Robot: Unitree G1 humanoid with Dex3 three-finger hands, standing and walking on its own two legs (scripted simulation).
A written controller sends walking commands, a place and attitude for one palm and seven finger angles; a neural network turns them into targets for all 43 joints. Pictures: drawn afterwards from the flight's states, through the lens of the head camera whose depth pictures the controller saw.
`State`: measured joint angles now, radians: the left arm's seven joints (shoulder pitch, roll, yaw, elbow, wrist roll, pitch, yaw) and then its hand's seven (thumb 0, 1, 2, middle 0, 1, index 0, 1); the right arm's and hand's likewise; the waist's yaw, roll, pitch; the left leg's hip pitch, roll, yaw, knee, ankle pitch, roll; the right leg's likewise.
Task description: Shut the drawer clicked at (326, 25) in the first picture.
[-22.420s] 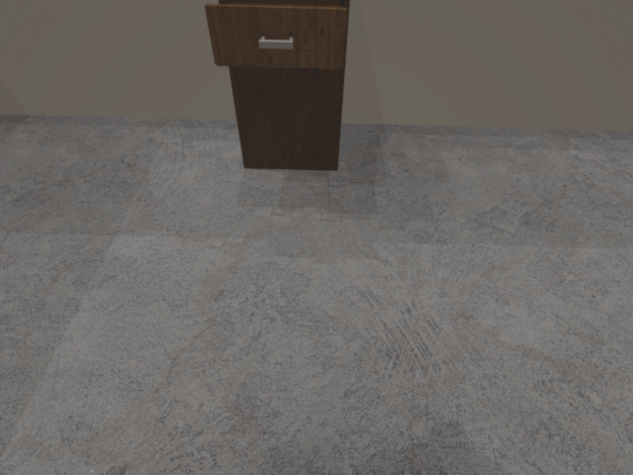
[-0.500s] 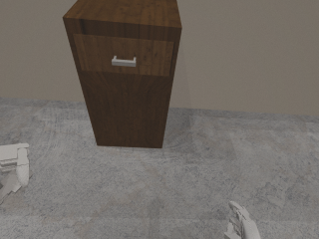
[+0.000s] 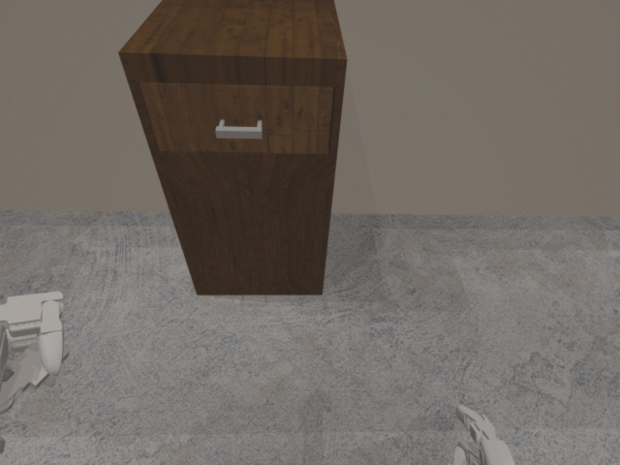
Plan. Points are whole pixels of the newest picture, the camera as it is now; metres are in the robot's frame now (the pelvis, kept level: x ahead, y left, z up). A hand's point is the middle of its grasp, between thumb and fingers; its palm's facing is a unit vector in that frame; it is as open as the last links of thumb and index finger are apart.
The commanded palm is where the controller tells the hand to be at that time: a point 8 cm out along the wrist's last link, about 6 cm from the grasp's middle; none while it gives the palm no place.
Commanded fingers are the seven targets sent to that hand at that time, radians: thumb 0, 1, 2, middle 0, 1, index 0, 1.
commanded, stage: stop stepping back and stand still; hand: left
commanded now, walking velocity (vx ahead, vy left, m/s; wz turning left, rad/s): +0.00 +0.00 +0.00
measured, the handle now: (240, 128) +0.84 +0.21 -0.01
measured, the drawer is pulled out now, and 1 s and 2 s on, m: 0.00 0.00 0.00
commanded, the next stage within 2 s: let the arm hang, fingers relaxed in 0.28 s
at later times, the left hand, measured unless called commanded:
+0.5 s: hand (117, 393) +0.20 +0.25 +0.00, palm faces +0.16 -0.88 -0.45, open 3.1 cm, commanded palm none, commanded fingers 0.00 0.90 0.90 -1.12 -1.30 -1.12 -1.30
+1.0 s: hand out of the picture -0.05 +0.19 -0.17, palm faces +0.02 -0.97 -0.26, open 5.7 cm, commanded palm none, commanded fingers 0.00 0.90 0.90 -0.20 -0.30 -0.20 -0.30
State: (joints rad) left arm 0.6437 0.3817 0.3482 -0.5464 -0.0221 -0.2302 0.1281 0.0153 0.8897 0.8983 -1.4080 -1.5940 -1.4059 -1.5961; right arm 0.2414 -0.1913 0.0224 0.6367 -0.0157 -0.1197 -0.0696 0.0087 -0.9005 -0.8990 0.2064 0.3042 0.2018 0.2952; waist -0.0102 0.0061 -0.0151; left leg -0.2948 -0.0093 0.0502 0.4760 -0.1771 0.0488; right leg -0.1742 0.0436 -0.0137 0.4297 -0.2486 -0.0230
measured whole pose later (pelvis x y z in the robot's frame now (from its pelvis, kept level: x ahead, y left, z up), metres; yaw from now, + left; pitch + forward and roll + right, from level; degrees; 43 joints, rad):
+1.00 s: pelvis +0.00 -0.01 +0.00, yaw +1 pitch -2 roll -1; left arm 0.32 0.22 0.00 1.16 0.01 0.01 0.02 0.01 0.91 0.90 -0.49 -0.62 -0.48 -0.63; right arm 0.27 -0.19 0.00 1.15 -0.01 0.03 -0.03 0.00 -0.91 -0.90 0.20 0.30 0.20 0.29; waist 0.00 0.03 0.08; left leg -0.24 -0.02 0.03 0.41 -0.14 0.04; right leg -0.13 0.04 -0.04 0.39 -0.24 -0.04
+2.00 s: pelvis +0.02 -0.01 +0.01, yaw +0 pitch -2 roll +0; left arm 0.21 0.21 0.00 1.15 0.01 -0.02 0.02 0.01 0.91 0.90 -0.20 -0.29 -0.20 -0.30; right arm 0.17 -0.22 -0.01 1.15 -0.02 0.01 -0.03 0.00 -0.91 -0.90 0.20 0.30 0.20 0.29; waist 0.00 0.02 0.06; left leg -0.18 -0.02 0.04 0.36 -0.14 0.03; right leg -0.08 0.04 -0.02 0.34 -0.24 -0.04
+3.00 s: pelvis +0.03 -0.01 +0.01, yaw +0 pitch -2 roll +0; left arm 0.18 0.25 0.00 1.15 0.01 -0.02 0.02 0.01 0.91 0.90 -0.20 -0.29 -0.20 -0.30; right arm 0.15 -0.26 -0.01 1.16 -0.01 0.00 -0.02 0.00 -0.91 -0.90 0.20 0.30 0.20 0.29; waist -0.01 0.01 0.05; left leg -0.15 -0.02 0.05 0.32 -0.15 0.04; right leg -0.04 0.04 -0.01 0.30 -0.23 -0.03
